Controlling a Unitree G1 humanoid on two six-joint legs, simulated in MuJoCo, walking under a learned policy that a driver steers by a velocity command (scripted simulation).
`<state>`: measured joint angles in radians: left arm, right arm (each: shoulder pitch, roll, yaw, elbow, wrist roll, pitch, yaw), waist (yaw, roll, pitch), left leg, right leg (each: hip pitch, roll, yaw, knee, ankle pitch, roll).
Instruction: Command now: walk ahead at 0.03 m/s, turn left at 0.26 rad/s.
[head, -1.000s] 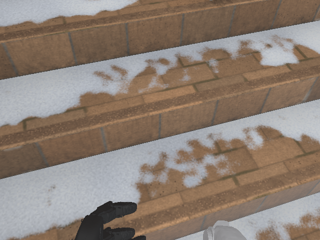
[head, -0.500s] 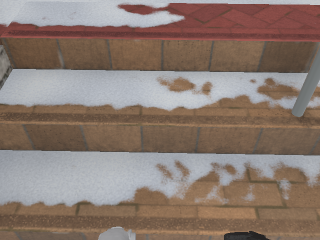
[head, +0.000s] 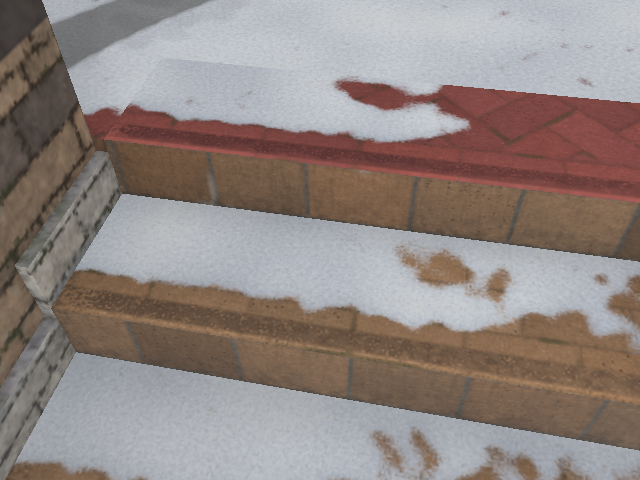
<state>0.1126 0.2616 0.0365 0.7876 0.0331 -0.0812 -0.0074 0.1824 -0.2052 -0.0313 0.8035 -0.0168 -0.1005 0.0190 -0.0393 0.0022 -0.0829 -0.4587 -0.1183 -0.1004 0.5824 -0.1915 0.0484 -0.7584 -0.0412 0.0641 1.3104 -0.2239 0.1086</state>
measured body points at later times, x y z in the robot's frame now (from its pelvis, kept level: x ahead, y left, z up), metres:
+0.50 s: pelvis +0.03 -0.06 +0.01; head +0.05 -0.07 +0.46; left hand +0.18 +0.16 -0.11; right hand +0.16 -0.30 -0.12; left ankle +0.06 +0.09 -0.72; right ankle +0.02 -0.14 -0.72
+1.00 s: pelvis +0.04 -0.05 +0.01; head +0.06 -0.05 +0.46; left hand +0.13 +0.16 -0.13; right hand +0.15 -0.28 -0.13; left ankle +0.06 +0.09 -0.72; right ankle +0.02 -0.14 -0.72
